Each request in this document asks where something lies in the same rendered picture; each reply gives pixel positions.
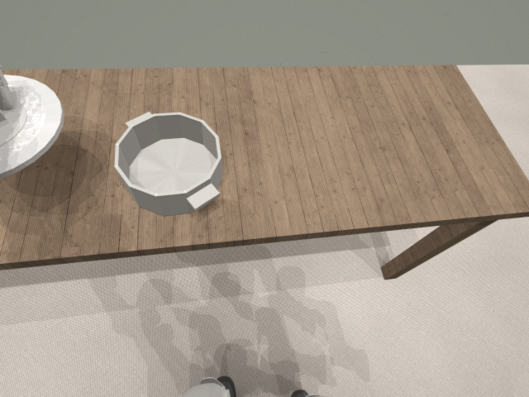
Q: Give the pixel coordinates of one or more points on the left robot shin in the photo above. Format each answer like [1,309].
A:
[210,380]

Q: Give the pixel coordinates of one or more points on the robot left foot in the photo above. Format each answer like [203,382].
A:
[229,385]

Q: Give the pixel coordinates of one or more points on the table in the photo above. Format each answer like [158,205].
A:
[307,152]

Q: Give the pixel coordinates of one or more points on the lid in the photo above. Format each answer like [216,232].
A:
[31,127]

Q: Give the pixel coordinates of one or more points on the pot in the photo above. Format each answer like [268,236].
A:
[170,163]

